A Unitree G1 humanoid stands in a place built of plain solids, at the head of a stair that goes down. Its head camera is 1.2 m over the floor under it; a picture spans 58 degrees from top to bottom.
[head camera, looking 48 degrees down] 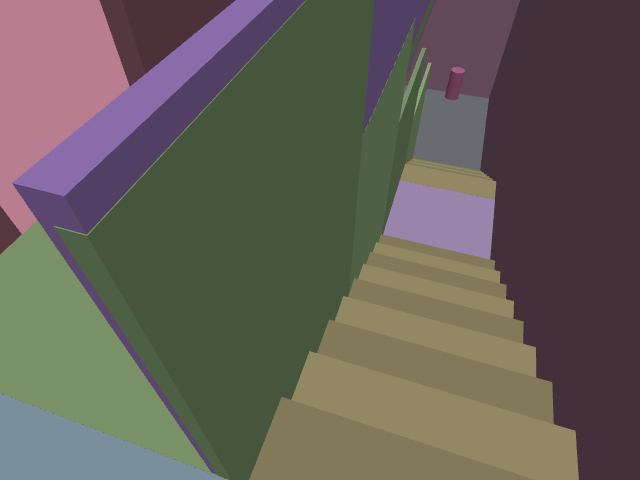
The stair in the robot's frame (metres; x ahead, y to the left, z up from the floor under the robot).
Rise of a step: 0.18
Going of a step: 0.27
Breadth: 0.98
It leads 18 degrees to the right of straight ahead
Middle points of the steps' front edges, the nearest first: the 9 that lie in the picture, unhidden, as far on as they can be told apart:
0.41 -0.34 -0.18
0.66 -0.42 -0.36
0.92 -0.51 -0.54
1.17 -0.59 -0.72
1.43 -0.67 -0.89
1.68 -0.75 -1.07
1.94 -0.84 -1.25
2.19 -0.92 -1.43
2.45 -1.00 -1.61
